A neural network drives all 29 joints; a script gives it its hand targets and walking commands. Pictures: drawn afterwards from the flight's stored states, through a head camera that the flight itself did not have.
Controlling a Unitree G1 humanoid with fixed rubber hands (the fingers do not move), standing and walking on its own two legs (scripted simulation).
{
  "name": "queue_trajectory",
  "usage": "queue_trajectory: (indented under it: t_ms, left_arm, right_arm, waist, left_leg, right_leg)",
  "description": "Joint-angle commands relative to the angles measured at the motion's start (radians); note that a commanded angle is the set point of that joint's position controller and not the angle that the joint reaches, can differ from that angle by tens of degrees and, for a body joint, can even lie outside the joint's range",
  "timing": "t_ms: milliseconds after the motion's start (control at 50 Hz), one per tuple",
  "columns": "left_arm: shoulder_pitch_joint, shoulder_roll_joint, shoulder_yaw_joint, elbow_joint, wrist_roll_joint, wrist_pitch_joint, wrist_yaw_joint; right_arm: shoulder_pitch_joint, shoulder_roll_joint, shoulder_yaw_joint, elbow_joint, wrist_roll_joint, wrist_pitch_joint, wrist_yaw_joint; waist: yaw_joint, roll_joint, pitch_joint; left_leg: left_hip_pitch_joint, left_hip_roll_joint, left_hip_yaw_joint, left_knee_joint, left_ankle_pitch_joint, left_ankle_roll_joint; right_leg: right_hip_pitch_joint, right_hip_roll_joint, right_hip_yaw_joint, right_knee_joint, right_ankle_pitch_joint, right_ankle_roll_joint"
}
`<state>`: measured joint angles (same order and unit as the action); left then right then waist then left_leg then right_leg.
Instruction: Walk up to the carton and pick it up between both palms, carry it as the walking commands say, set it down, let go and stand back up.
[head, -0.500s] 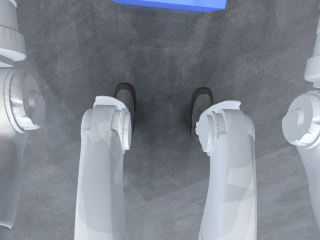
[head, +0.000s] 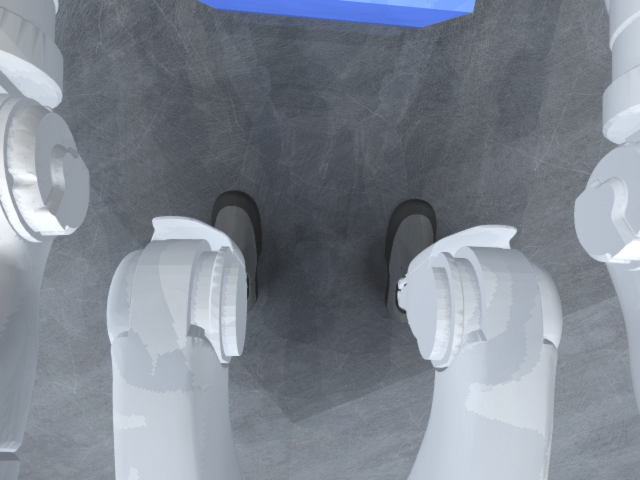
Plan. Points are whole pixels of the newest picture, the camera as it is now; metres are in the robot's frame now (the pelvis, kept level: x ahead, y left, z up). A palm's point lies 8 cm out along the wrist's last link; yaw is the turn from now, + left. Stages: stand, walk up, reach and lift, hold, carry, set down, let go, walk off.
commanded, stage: reach and lift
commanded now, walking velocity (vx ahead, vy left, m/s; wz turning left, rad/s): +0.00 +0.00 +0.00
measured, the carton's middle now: out of the picture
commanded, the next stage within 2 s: none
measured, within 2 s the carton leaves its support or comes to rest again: leaves its support in 1.88 s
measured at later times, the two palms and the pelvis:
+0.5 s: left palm out of the picture +0.58 +0.22 -0.21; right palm out of the picture +0.58 -0.18 -0.22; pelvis +0.01 +0.00 -0.03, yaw +1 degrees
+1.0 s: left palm out of the picture +0.59 +0.19 -0.22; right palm out of the picture +0.59 -0.15 -0.22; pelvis +0.01 +0.00 -0.03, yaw +1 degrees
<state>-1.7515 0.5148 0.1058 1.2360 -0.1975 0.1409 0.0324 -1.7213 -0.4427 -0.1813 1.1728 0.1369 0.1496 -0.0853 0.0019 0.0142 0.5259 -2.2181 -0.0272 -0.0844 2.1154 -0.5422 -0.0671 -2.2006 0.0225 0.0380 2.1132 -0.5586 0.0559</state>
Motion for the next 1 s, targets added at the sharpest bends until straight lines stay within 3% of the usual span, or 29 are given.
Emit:
queue_trajectory:
  t_ms: [0, 80, 100, 120, 140, 180, 200, 220, 240, 280, 300, 320, 400, 420, 480, 500, 620, 640, 660, 680, 700, 760, 780, 840, 860, 880, 920, 960, 980]
  left_arm:
    - [-0.239, 0.178, -0.004, -0.063, -0.032, -0.037, 0.024]
    - [-0.289, 0.174, -0.009, -0.245, -0.050, -0.092, 0.036]
    - [-0.301, 0.151, -0.027, -0.210, -0.082, -0.095, 0.035]
    - [-0.263, 0.149, -0.022, -0.169, -0.078, -0.091, 0.033]
    - [-0.200, 0.137, -0.026, -0.073, -0.071, -0.083, 0.033]
    - [-0.168, 0.134, -0.021, -0.043, -0.062, -0.073, 0.030]
    - [-0.115, 0.138, -0.019, -0.015, -0.042, -0.074, 0.030]
    - [-0.125, 0.124, -0.033, -0.011, -0.049, -0.075, 0.025]
    - [-0.124, 0.133, -0.016, -0.030, -0.037, -0.075, 0.025]
    - [-0.146, 0.136, -0.006, -0.084, -0.031, -0.085, 0.030]
    - [-0.168, 0.141, -0.005, -0.079, -0.036, -0.084, 0.032]
    - [-0.184, 0.138, -0.013, -0.102, -0.041, -0.088, 0.032]
    - [-0.215, 0.095, -0.059, -0.030, -0.078, -0.061, 0.014]
    - [-0.249, 0.118, -0.044, -0.061, -0.074, -0.061, 0.017]
    - [-0.278, 0.116, -0.060, -0.094, -0.073, -0.070, 0.020]
    - [-0.285, 0.112, -0.062, -0.077, -0.084, -0.065, 0.019]
    - [-0.183, 0.074, -0.033, 0.000, -0.043, -0.056, 0.009]
    - [-0.182, 0.075, -0.013, -0.030, -0.022, -0.063, 0.011]
    - [-0.183, 0.069, -0.006, -0.051, -0.006, -0.066, 0.014]
    - [-0.198, 0.063, -0.003, -0.059, -0.006, -0.066, 0.014]
    - [-0.175, 0.051, 0.003, -0.063, 0.008, -0.070, 0.016]
    - [-0.219, 0.022, -0.009, -0.104, -0.001, -0.082, 0.020]
    - [-0.250, 0.016, -0.018, -0.131, -0.022, -0.079, 0.017]
    - [-0.286, 0.039, -0.019, -0.154, -0.019, -0.087, 0.028]
    - [-0.277, 0.028, -0.022, -0.126, -0.017, -0.080, 0.033]
    - [-0.261, -0.011, -0.042, -0.117, -0.014, -0.079, 0.026]
    - [-0.273, -0.073, -0.069, -0.112, -0.026, -0.076, 0.009]
    - [-0.287, -0.108, -0.083, -0.141, -0.030, -0.082, 0.007]
    - [-0.272, -0.144, -0.092, -0.122, -0.037, -0.079, -0.005]
  right_arm:
    - [-0.228, -0.154, 0.033, -0.062, 0.049, -0.039, -0.016]
    - [-0.287, -0.152, 0.030, -0.246, 0.054, -0.091, -0.025]
    - [-0.259, -0.138, 0.035, -0.219, 0.068, -0.094, -0.026]
    - [-0.253, -0.152, 0.050, -0.216, 0.074, -0.095, -0.024]
    - [-0.197, -0.135, 0.062, -0.123, 0.073, -0.085, -0.022]
    - [-0.144, -0.120, 0.076, -0.056, 0.067, -0.070, -0.018]
    - [-0.103, -0.105, 0.080, -0.021, 0.068, -0.067, -0.014]
    - [-0.106, -0.096, 0.071, -0.041, 0.073, -0.068, -0.010]
    - [-0.103, -0.092, 0.079, -0.055, 0.083, -0.070, -0.008]
    - [-0.117, -0.114, 0.049, -0.070, 0.064, -0.080, -0.010]
    - [-0.143, -0.115, 0.053, -0.097, 0.079, -0.080, -0.011]
    - [-0.139, -0.115, 0.045, -0.086, 0.072, -0.081, -0.013]
    - [-0.203, -0.120, 0.069, -0.057, 0.065, -0.061, -0.006]
    - [-0.229, -0.121, 0.068, -0.071, 0.069, -0.057, -0.005]
    - [-0.227, -0.110, 0.046, -0.065, 0.065, -0.059, -0.004]
    - [-0.251, -0.125, 0.036, -0.082, 0.055, -0.062, -0.005]
    - [-0.140, -0.099, 0.015, 0.001, 0.018, -0.057, 0.003]
    - [-0.151, -0.085, 0.021, -0.032, 0.018, -0.062, 0.002]
    - [-0.179, -0.087, 0.036, -0.067, 0.030, -0.070, 0.003]
    - [-0.192, -0.064, 0.040, -0.077, 0.022, -0.072, 0.004]
    - [-0.210, -0.048, 0.061, -0.121, 0.041, -0.079, 0.008]
    - [-0.227, -0.005, 0.109, -0.139, 0.068, -0.080, 0.005]
    - [-0.221, -0.001, 0.099, -0.127, 0.053, -0.075, 0.003]
    - [-0.237, -0.024, 0.084, -0.134, 0.042, -0.078, -0.017]
    - [-0.217, -0.055, 0.058, -0.102, 0.029, -0.081, -0.023]
    - [-0.207, -0.036, 0.057, -0.096, 0.024, -0.078, -0.022]
    - [-0.211, -0.005, 0.067, -0.089, 0.012, -0.083, -0.014]
    - [-0.228, 0.045, 0.079, -0.114, 0.025, -0.086, -0.003]
    - [-0.220, 0.081, 0.087, -0.109, 0.018, -0.084, 0.008]
  waist:
    - [0.006, -0.016, -1.496]
    - [-0.007, -0.017, -1.514]
    - [-0.034, -0.021, -1.486]
    - [-0.022, -0.018, -1.468]
    - [-0.012, -0.024, -1.410]
    - [-0.010, -0.033, -1.377]
    - [0.016, -0.010, -1.346]
    - [-0.008, -0.016, -1.301]
    - [0.009, -0.011, -1.310]
    - [-0.004, 0.009, -1.309]
    - [0.007, 0.006, -1.279]
    - [-0.006, 0.021, -1.270]
    - [-0.021, -0.014, -1.153]
    - [-0.018, -0.020, -1.152]
    - [-0.012, 0.016, -1.163]
    - [-0.035, -0.006, -1.144]
    - [-0.017, -0.013, -1.132]
    - [0.022, -0.013, -1.157]
    - [0.023, -0.003, -1.168]
    - [0.022, -0.033, -1.188]
    - [0.047, -0.024, -1.186]
    - [0.051, -0.037, -1.254]
    - [0.008, -0.054, -1.250]
    - [-0.006, -0.018, -1.258]
    - [-0.034, -0.007, -1.269]
    - [-0.037, 0.022, -1.226]
    - [-0.058, 0.006, -1.202]
    - [-0.041, 0.020, -1.205]
    - [-0.043, -0.005, -1.185]
  left_leg:
    - [0.633, 0.012, 0.133, -0.060, 0.352, 0.023]
    - [0.600, 0.003, 0.108, -0.014, 0.518, 0.026]
    - [0.607, 0.006, 0.104, 0.002, 0.529, 0.030]
    - [0.595, 0.006, 0.100, 0.004, 0.518, 0.031]
    - [0.581, 0.009, 0.110, 0.002, 0.488, 0.029]
    - [0.561, 0.014, 0.111, 0.002, 0.456, 0.024]
    - [0.560, 0.013, 0.116, -0.003, 0.442, 0.023]
    - [0.578, 0.018, 0.108, -0.008, 0.422, 0.030]
    - [0.568, 0.016, 0.111, -0.010, 0.421, 0.031]
    - [0.581, 0.013, 0.108, -0.005, 0.430, 0.024]
    - [0.584, 0.017, 0.105, -0.010, 0.409, 0.028]
    - [0.570, 0.014, 0.113, -0.009, 0.402, 0.026]
    - [0.509, 0.023, 0.106, -0.027, 0.278, 0.026]
    - [0.474, 0.025, 0.112, -0.023, 0.226, 0.029]
    - [0.490, 0.017, 0.110, -0.033, 0.242, 0.026]
    - [0.490, 0.021, 0.100, -0.040, 0.242, 0.031]
    - [0.484, 0.009, 0.109, -0.041, 0.275, 0.028]
    - [0.496, 0.001, 0.116, -0.041, 0.295, 0.027]
    - [0.485, 0.003, 0.119, -0.032, 0.304, 0.028]
    - [0.494, 0.000, 0.106, -0.031, 0.337, 0.036]
    - [0.488, -0.005, 0.116, -0.036, 0.337, 0.037]
    - [0.531, -0.011, 0.110, -0.019, 0.402, 0.043]
    - [0.514, -0.010, 0.107, -0.021, 0.381, 0.042]
    - [0.549, -0.015, 0.112, -0.011, 0.385, 0.036]
    - [0.579, -0.019, 0.107, -0.018, 0.386, 0.030]
    - [0.570, -0.020, 0.115, -0.017, 0.388, 0.023]
    - [0.596, -0.022, 0.104, -0.026, 0.364, 0.022]
    - [0.607, -0.024, 0.100, -0.027, 0.378, 0.028]
    - [0.600, -0.026, 0.096, -0.020, 0.396, 0.030]
  right_leg:
    - [0.692, -0.009, -0.114, -0.056, 0.350, -0.005]
    - [0.678, -0.004, -0.088, 0.006, 0.547, -0.009]
    - [0.644, -0.009, -0.087, 0.010, 0.537, -0.009]
    - [0.647, -0.011, -0.086, 0.009, 0.543, -0.009]
    - [0.616, -0.014, -0.094, 0.010, 0.488, -0.002]
    - [0.613, -0.020, -0.085, 0.009, 0.451, 0.002]
    - [0.587, -0.018, -0.084, 0.012, 0.421, 0.004]
    - [0.526, -0.014, -0.100, 0.000, 0.377, 0.005]
    - [0.548, -0.014, -0.097, 0.003, 0.394, 0.006]
    - [0.514, -0.010, -0.101, 0.009, 0.400, 0.002]
    - [0.484, -0.007, -0.108, 0.009, 0.368, 0.003]
    - [0.481, -0.002, -0.108, 0.003, 0.365, 0.000]
    - [0.459, -0.016, -0.106, -0.020, 0.251, -0.008]
    - [0.485, -0.020, -0.090, -0.020, 0.227, -0.014]
    - [0.483, -0.009, -0.096, -0.014, 0.250, -0.018]
    - [0.472, -0.011, -0.106, -0.022, 0.243, -0.015]
    - [0.508, -0.003, -0.098, -0.032, 0.282, -0.009]
    - [0.523, 0.002, -0.094, -0.025, 0.289, -0.009]
    - [0.532, 0.006, -0.087, -0.030, 0.314, -0.011]
    - [0.547, 0.003, -0.089, -0.017, 0.351, -0.007]
    - [0.556, 0.013, -0.088, -0.019, 0.355, -0.007]
    - [0.595, 0.017, -0.077, -0.009, 0.415, -0.005]
    - [0.616, 0.013, -0.073, -0.016, 0.413, -0.007]
    - [0.586, 0.021, -0.080, -0.010, 0.404, -0.008]
    - [0.592, 0.023, -0.099, -0.005, 0.389, -0.008]
    - [0.575, 0.027, -0.090, -0.019, 0.388, -0.015]
    - [0.522, 0.027, -0.100, -0.031, 0.344, -0.016]
    - [0.523, 0.031, -0.095, -0.021, 0.362, -0.021]
    - [0.506, 0.034, -0.099, -0.016, 0.361, -0.019]
